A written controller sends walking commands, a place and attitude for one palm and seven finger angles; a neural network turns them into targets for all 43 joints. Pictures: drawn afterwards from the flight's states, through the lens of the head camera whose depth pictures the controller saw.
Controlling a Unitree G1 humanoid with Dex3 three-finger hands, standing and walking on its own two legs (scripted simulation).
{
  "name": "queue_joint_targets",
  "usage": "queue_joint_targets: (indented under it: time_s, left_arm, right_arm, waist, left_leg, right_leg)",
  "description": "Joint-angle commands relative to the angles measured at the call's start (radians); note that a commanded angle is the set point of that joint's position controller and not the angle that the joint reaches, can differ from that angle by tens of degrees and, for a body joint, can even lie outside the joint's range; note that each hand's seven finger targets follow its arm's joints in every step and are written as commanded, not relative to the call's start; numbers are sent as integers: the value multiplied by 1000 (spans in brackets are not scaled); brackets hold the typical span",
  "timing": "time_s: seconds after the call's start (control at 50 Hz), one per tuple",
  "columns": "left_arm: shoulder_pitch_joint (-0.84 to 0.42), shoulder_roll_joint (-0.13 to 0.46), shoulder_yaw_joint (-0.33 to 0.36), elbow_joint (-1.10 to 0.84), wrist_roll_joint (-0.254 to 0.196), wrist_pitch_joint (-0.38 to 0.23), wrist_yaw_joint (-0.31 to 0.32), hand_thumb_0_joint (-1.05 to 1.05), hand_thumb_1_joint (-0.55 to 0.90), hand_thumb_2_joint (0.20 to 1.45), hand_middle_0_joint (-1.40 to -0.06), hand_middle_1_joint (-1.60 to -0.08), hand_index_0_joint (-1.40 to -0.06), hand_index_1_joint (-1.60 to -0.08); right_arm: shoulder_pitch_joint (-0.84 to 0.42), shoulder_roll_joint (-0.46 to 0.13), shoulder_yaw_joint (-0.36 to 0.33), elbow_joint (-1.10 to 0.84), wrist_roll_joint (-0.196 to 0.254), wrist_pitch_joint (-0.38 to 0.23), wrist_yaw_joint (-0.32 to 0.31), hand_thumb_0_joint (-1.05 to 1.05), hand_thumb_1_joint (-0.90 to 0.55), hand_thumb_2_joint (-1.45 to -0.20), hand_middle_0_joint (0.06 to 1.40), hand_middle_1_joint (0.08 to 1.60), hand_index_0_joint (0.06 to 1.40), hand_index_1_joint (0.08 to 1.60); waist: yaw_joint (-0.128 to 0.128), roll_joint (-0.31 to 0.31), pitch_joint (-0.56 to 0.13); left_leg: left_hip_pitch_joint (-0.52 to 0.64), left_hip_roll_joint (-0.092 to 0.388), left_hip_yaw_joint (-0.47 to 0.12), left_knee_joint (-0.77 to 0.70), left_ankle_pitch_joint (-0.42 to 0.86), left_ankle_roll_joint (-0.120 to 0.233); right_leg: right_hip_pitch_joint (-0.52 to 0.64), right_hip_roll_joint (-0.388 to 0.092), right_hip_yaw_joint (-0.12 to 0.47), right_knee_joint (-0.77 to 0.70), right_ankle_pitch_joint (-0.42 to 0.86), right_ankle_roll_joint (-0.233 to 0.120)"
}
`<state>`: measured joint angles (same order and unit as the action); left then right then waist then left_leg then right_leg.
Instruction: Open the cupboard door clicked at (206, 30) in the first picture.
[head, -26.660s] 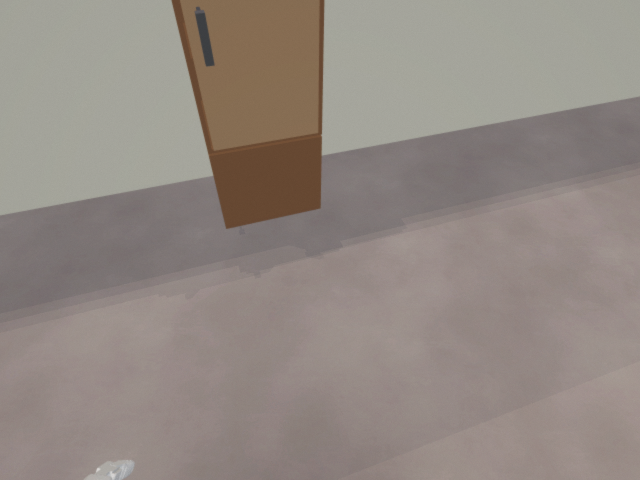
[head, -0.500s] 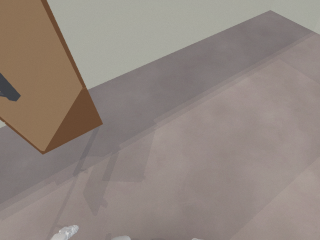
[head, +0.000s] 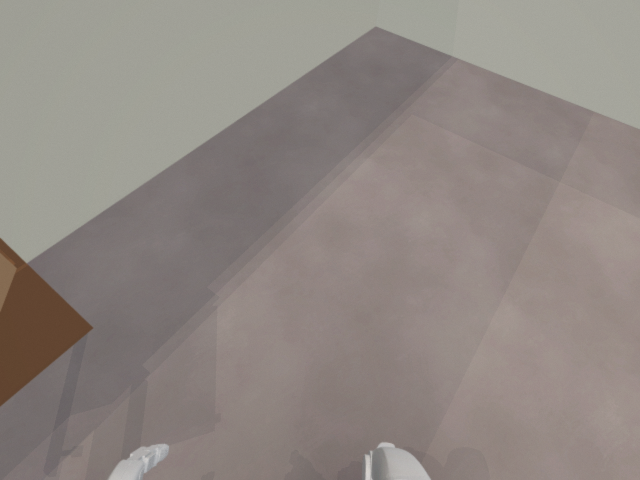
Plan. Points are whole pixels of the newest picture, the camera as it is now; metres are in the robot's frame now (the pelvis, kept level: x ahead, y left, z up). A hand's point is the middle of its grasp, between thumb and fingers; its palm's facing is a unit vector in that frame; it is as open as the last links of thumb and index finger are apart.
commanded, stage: walk to a spot facing it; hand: left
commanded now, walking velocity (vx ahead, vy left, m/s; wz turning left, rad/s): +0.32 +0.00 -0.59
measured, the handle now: out of the picture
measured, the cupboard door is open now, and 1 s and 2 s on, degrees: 44 44 44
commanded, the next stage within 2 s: turn to face it in 1.04 s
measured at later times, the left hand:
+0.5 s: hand (263, 383) +0.27 +0.10 -0.16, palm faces -0.17 -0.96 -0.23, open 7.2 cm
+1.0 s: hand (322, 228) +0.59 +0.01 -0.16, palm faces -0.32 -0.93 -0.17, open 7.3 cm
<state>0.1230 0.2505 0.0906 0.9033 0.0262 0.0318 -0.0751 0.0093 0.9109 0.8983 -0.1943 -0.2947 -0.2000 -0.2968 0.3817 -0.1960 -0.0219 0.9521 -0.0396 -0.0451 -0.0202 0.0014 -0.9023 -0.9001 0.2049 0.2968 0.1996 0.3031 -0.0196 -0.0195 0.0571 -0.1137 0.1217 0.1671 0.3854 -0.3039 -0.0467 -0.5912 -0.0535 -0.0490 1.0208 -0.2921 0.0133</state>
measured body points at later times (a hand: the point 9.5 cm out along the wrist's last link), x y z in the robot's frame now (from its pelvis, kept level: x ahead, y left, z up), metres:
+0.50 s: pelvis +0.21 -0.09 +0.00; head +0.24 -0.11 +0.45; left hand +0.28 +0.15 -0.14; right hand +0.26 -0.34 -0.15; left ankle +0.32 +0.06 -0.68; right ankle +0.13 -0.13 -0.74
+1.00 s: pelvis +0.45 -0.13 +0.00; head +0.47 -0.14 +0.45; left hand +0.60 +0.06 -0.15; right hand +0.32 -0.34 -0.15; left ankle +0.43 -0.01 -0.74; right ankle +0.50 -0.31 -0.70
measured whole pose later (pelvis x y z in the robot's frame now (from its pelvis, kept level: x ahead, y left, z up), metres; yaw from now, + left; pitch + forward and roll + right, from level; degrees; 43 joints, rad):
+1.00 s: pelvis +0.45 -0.13 +0.00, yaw -21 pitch +0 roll +0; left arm 0.18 0.19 0.07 0.99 0.02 -0.01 -0.04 0.01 0.91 0.90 -0.19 -0.29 -0.20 -0.30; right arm 0.39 -0.18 -0.05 1.09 -0.03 -0.05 -0.01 0.00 -0.92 -0.90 0.20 0.30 0.20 0.30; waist -0.01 -0.01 0.05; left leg -0.07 0.05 0.16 0.35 -0.28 0.00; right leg -0.57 -0.11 -0.05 0.80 -0.17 0.00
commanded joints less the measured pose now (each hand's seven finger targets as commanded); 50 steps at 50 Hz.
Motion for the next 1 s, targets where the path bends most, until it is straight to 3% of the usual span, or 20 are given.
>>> queue_joint_targets:
  time_s: [0.0,0.06,0.1,0.12,0.14,0.16,0.22,0.26,0.32,0.52,0.58,0.62,0.64,0.66,0.68,0.72,0.74,0.8,0.88,0.98]
  left_arm:
    - [-167,-6,-24,-110,-2,-30,-11,0,900,900,-200,-300,-200,-300]
    - [-133,22,-18,-93,-1,-32,-8,0,900,900,-200,-300,-200,-300]
    - [94,75,3,-19,1,-43,3,0,900,900,-200,-300,-200,-300]
    - [287,184,33,32,7,-55,20,0,900,900,-200,-300,-200,-300]
    - [394,305,62,56,-4,-60,41,0,900,900,-200,-300,-200,-300]
    - [342,302,60,53,-23,-54,54,0,900,900,-200,-300,-200,-300]
    - [89,149,15,-14,-18,-65,71,0,900,900,-200,-300,-200,-300]
    - [77,108,3,-9,-11,-85,72,0,900,900,-200,-300,-200,-300]
    - [117,99,5,27,-7,-102,72,0,900,900,-200,-300,-200,-300]
    - [327,61,-18,137,-9,-123,88,0,900,900,-200,-300,-200,-300]
    - [323,78,-18,146,-11,-124,91,0,900,900,-200,-300,-200,-300]
    - [288,83,-14,148,-13,-126,92,0,900,900,-200,-300,-200,-300]
    - [275,74,-14,133,-20,-127,89,0,900,900,-200,-300,-200,-300]
    - [329,23,-22,119,-31,-127,78,0,900,900,-200,-300,-200,-300]
    - [295,24,-31,97,-32,-135,77,0,900,900,-200,-300,-200,-300]
    - [177,26,-26,72,-13,-119,75,0,900,900,-200,-300,-200,-300]
    - [165,5,-20,80,-5,-109,65,0,900,900,-200,-300,-200,-300]
    - [209,-45,-23,89,2,-66,43,0,900,900,-200,-300,-200,-300]
    - [144,-58,-25,72,0,-53,32,0,900,900,-200,-300,-200,-300]
    - [-7,-36,-22,31,0,-56,27,0,900,900,-200,-300,-200,-300]
  right_arm:
    - [110,-176,-40,-17,-4,-23,-8,0,-900,-900,200,300,200,300]
    - [93,-197,-45,-10,-3,-17,-4,0,-900,-900,200,300,200,300]
    - [35,-214,-44,-21,9,-14,-3,0,-900,-900,200,300,200,300]
    - [-14,-171,-33,-54,27,-17,13,0,-900,-900,200,300,200,300]
    - [-48,-102,-21,-106,44,-19,12,0,-900,-900,200,300,200,300]
    - [-115,-145,-30,-112,39,-15,8,0,-900,-900,200,300,200,300]
    - [-105,-122,-43,-55,23,1,9,0,-900,-900,200,300,200,300]
    - [-58,-85,-36,-24,13,19,14,0,-900,-900,200,300,200,300]
    - [-64,-61,-40,-19,13,24,23,0,-900,-900,200,300,200,300]
    - [-379,-46,-36,-103,20,-1,46,0,-900,-900,200,300,200,300]
    - [-371,-48,-35,-95,20,-6,45,0,-900,-900,200,300,200,300]
    - [-185,-77,-46,-25,12,-14,29,0,-900,-900,200,300,200,300]
    - [-14,-139,-60,21,6,-18,18,0,-900,-900,200,300,200,300]
    - [133,-246,-83,54,-12,-26,9,0,-900,-900,200,300,200,300]
    - [170,-257,-78,55,0,-16,2,0,-900,-900,200,300,200,300]
    - [8,-184,-61,16,12,-17,-1,0,-900,-900,200,300,200,300]
    - [-41,-132,-48,12,9,-27,-3,0,-900,-900,200,300,200,300]
    - [-66,-93,-34,30,13,-47,-5,0,-900,-900,200,300,200,300]
    - [-38,-104,-42,55,14,-42,5,0,-900,-900,200,300,200,300]
    - [53,-125,-43,94,4,-28,8,0,-900,-900,200,300,200,300]
  waist:
    - [-52,213,-11]
    - [-20,212,-20]
    - [102,129,-111]
    - [198,-62,-216]
    - [216,-324,-292]
    - [190,-209,-203]
    - [40,-57,-64]
    - [-2,-74,-64]
    - [-7,-83,-97]
    - [77,-74,-11]
    - [42,-85,0]
    - [-48,-58,-60]
    - [-120,5,-144]
    - [-142,244,-297]
    - [-130,249,-303]
    - [-68,80,-42]
    - [-32,127,17]
    - [32,157,24]
    - [36,168,12]
    - [-1,90,64]
  left_leg:
    - [99,189,-11,-102,405,109]
    - [77,217,34,-23,525,104]
    - [-60,179,87,269,637,64]
    - [-320,106,138,556,408,24]
    - [-583,-58,49,924,-312,-22]
    - [-663,-9,-140,1020,-278,5]
    - [-512,72,-167,885,-55,-12]
    - [-446,55,-143,779,-6,-22]
    - [-445,29,-125,658,48,-23]
    - [-573,-26,-104,380,87,5]
    - [-415,-80,-62,261,60,37]
    - [-108,-133,-25,146,140,67]
    - [171,-43,-135,134,195,113]
    - [419,263,-537,100,235,246]
    - [401,394,-736,-50,299,327]
    - [77,355,-630,-132,134,307]
    - [-40,297,-538,-167,76,262]
    - [-124,188,-263,-199,182,196]
    - [-159,125,-105,-228,142,165]
    - [-97,174,-96,-207,129,167]
  right_leg:
    - [-10,6,-82,-225,25,-11]
    - [152,46,-120,-340,7,-44]
    - [517,95,-131,-439,38,-92]
    - [824,-70,101,-521,-68,-161]
    - [925,-376,652,-705,-4,-269]
    - [832,-367,654,-756,-18,-278]
    - [454,-245,366,-788,53,-218]
    - [393,-181,238,-786,249,-196]
    - [439,-149,210,-782,303,-209]
    - [710,-171,260,-741,646,-206]
    - [663,-162,226,-673,829,-187]
    - [541,-106,162,-485,919,-142]
    - [350,-69,136,-284,738,-106]
    - [105,66,28,84,197,-56]
    - [13,107,80,315,-222,-60]
    - [-103,4,107,403,-131,-46]
    - [-78,-23,115,370,-73,-41]
    - [-3,-50,86,183,11,-23]
    - [100,-51,-2,-118,121,-14]
    - [146,-28,-53,-333,150,-24]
